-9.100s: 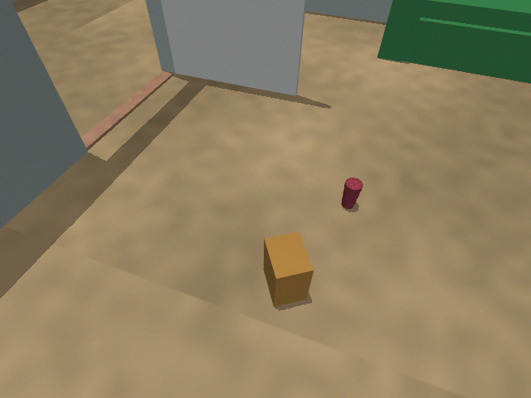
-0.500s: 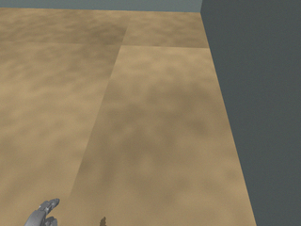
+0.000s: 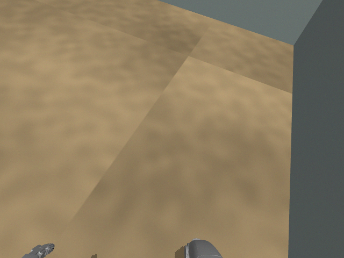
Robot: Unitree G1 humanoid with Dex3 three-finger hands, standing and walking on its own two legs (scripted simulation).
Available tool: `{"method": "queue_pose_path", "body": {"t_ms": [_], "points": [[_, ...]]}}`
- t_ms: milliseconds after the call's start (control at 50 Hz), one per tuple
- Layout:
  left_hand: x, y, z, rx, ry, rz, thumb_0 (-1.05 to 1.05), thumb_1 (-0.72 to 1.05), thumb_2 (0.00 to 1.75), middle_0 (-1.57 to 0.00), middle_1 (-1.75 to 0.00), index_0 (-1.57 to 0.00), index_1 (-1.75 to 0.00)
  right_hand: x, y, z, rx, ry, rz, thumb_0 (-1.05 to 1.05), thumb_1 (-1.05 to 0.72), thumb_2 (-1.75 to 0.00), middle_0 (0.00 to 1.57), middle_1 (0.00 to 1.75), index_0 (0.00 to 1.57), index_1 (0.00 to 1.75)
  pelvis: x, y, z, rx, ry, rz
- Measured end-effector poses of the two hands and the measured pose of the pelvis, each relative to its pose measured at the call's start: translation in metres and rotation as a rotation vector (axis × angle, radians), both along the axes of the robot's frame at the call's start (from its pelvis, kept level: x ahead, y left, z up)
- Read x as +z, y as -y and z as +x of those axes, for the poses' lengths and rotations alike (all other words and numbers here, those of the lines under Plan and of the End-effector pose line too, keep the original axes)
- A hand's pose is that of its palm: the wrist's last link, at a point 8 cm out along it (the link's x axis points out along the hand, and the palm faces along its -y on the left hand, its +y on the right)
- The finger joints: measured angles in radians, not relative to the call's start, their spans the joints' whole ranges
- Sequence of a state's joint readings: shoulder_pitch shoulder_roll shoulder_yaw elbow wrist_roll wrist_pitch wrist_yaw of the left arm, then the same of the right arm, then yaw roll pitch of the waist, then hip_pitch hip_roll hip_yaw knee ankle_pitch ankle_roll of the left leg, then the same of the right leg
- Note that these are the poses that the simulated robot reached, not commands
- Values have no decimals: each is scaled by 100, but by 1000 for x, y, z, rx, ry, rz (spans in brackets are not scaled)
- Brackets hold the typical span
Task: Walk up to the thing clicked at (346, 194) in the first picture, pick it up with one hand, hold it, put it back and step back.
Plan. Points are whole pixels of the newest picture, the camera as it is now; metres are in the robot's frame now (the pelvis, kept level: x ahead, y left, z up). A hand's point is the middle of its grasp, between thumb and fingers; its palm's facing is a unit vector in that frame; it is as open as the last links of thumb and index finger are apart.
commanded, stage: walk up
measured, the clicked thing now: out of the picture +0.01 +1.38 -0.69
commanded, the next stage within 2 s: none
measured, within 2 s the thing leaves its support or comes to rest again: neither
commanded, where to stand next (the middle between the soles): +0.09 -0.05 m, yaw +85 degrees
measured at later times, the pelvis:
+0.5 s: pelvis +0.07 -0.14 +0.00, yaw +28 degrees
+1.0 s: pelvis +0.00 -0.12 -0.01, yaw +54 degrees
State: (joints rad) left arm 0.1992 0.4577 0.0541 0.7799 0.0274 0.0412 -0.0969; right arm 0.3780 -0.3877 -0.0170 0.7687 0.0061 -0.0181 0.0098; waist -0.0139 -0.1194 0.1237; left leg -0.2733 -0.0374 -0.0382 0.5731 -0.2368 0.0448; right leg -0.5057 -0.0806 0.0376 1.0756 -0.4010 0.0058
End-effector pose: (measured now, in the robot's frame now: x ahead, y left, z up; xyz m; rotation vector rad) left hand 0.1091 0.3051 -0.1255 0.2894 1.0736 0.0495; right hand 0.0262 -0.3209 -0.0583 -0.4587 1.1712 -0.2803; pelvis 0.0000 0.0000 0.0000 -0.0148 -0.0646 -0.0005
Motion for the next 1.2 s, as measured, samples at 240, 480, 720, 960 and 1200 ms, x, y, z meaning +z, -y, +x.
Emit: {"method": "queue_pose_path", "body": {"t_ms": [240,480,720,960,1200], "points": [[21,41,9,294,42,146,1,90,90,-20,-30,-20,-30,-46,58,154,277,-48,58,1,-90,-90,20,30,21,30,-15,79,56,244,-69,23],[55,114,-56,519,60,195,1,90,90,-21,-30,-21,-30,-55,52,279,563,32,164,0,-91,-90,20,30,21,30,-3,139,66,478,-42,61],[33,159,-213,801,-29,187,1,90,90,-21,-30,-21,-30,-32,22,301,807,-42,101,1,-91,-90,20,30,21,30,-5,163,43,700,-26,4],[4,165,-329,997,-108,99,1,90,90,-20,-30,-20,-30,-12,-29,273,912,45,37,0,-90,-90,20,30,21,30,-12,128,1,906,-30,-29],[17,170,-334,1124,-80,82,1,90,90,-20,-30,-20,-30,-22,-88,270,1065,-39,46,1,-90,-90,20,30,21,30,0,103,10,1065,-58,-22]]}}
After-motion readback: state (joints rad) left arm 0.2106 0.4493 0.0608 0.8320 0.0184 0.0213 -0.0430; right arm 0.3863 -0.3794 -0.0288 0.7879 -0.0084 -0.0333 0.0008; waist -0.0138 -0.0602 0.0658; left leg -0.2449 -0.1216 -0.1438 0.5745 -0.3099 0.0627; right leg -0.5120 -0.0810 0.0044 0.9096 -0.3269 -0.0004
